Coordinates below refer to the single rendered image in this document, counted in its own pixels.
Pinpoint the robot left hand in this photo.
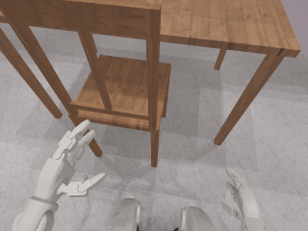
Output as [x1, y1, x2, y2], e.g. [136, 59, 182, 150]
[34, 119, 107, 202]

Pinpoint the robot thigh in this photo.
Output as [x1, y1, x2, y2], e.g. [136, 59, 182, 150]
[179, 206, 217, 231]
[106, 197, 141, 231]

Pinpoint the robot right thigh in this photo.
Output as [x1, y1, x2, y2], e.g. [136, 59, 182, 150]
[179, 206, 217, 231]

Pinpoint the robot right hand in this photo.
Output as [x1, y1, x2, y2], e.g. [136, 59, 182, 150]
[221, 167, 261, 222]

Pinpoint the robot left forearm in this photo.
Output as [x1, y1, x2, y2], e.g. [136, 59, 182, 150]
[12, 196, 59, 231]

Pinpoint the table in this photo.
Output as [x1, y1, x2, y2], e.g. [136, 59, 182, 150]
[0, 0, 301, 145]

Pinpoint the robot right forearm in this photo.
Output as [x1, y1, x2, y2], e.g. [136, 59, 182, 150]
[241, 217, 268, 231]

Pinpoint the chair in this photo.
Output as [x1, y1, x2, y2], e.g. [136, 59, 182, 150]
[0, 0, 171, 167]

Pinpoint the robot left thigh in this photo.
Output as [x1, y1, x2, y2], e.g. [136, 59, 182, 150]
[106, 197, 141, 231]

